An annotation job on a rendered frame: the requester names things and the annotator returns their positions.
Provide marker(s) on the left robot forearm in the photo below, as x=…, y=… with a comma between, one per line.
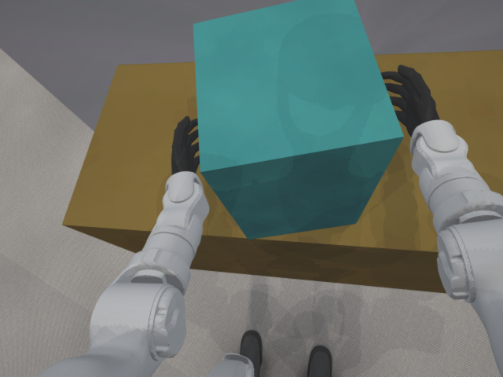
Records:
x=172, y=244

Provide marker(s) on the right robot hand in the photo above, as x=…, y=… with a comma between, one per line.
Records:
x=416, y=103

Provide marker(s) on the left robot upper arm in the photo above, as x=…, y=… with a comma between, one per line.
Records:
x=135, y=327

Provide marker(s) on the robot foot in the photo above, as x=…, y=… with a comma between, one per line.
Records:
x=320, y=362
x=251, y=347

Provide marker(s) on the right robot forearm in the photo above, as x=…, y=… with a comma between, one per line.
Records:
x=453, y=190

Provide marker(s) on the robot right foot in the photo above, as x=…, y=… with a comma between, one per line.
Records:
x=320, y=362

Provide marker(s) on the pedestal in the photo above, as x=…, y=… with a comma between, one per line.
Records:
x=119, y=192

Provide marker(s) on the carton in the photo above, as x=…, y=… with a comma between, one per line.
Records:
x=295, y=124

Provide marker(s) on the left robot hand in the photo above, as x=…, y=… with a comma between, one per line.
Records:
x=182, y=157

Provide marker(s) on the right robot upper arm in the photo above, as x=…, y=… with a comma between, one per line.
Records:
x=470, y=265

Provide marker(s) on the robot left foot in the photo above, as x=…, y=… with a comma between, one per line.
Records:
x=251, y=347

